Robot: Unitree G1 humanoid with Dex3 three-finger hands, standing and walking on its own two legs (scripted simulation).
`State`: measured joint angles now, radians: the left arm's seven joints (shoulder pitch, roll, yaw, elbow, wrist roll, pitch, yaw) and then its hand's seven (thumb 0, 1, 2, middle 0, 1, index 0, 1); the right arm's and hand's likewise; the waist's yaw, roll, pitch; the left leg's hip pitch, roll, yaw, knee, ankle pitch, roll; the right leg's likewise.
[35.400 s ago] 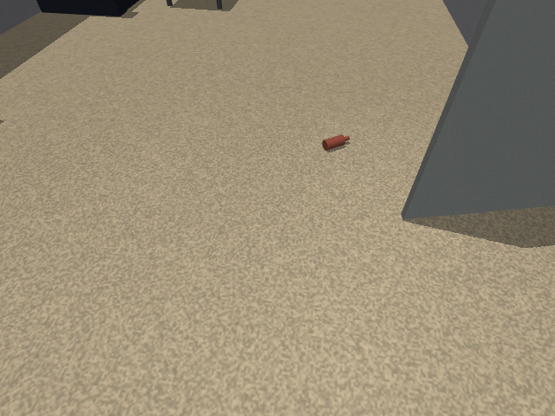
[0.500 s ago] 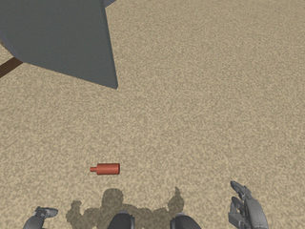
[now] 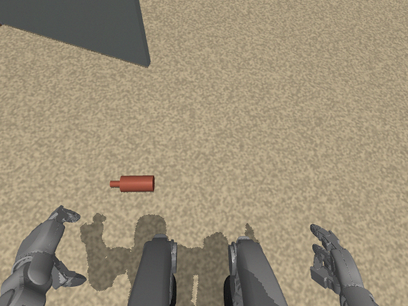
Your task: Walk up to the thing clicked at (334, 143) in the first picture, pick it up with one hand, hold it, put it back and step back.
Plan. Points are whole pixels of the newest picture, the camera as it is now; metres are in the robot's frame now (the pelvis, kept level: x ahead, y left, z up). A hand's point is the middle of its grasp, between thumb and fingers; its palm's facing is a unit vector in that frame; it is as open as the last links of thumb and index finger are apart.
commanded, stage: rise first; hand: left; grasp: from above
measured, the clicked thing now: (132, 183) +0.51 +0.26 -0.53
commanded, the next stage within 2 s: none
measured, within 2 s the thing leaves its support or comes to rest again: neither
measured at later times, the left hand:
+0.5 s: hand (96, 210) +0.36 +0.30 -0.31, palm faces -0.48 -0.16 -0.86, open 13.4 cm
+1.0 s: hand (106, 197) +0.41 +0.30 -0.37, palm faces -0.46 -0.02 -0.89, open 12.9 cm
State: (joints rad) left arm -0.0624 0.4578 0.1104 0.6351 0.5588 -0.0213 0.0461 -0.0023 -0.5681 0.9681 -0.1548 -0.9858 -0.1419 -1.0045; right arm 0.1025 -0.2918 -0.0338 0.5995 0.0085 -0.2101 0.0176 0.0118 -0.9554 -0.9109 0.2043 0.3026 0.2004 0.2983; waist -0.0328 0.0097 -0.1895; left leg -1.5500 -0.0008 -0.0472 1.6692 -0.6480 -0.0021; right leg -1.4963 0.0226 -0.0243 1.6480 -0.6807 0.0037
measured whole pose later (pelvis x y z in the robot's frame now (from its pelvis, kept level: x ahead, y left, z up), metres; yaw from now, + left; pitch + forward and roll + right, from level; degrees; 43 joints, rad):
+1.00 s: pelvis -0.04 +0.00 -0.21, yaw -7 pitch +34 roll -9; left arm -0.87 0.82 0.15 1.37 1.30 -0.35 0.36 0.00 -0.29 0.82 -0.29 -0.77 -0.29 -0.78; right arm 0.11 -0.27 0.03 0.75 -0.13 -0.01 0.13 0.00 -0.91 -0.90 0.20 0.30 0.20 0.30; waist -0.17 -0.03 -0.06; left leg -2.29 0.01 -0.13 2.36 -0.68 0.00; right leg -2.19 0.06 -0.10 2.28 -0.70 0.02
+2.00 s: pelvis -0.04 +0.01 -0.24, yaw -10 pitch +33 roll -10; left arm -0.97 0.91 0.14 1.46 1.30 -0.31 0.37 0.00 -0.46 0.94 -0.15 -0.95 -0.16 -0.95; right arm 0.11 -0.27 0.12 0.72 -0.15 -0.01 0.14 0.00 -0.91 -0.90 0.20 0.30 0.20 0.30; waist -0.24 -0.05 0.00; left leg -2.34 0.01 -0.17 2.45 -0.69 0.00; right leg -2.24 0.07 -0.14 2.34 -0.70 0.03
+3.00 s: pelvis -0.04 +0.01 -0.24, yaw -10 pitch +33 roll -12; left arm -0.99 0.94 0.12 1.46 1.29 -0.30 0.35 0.00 -0.44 0.92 -0.18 -0.92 -0.18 -0.93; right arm 0.12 -0.28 0.16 0.69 -0.15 -0.02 0.15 0.00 -0.91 -0.90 0.20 0.30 0.20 0.30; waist -0.26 -0.05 0.02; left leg -2.35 0.01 -0.18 2.45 -0.69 0.01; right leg -2.24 0.07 -0.15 2.34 -0.69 0.04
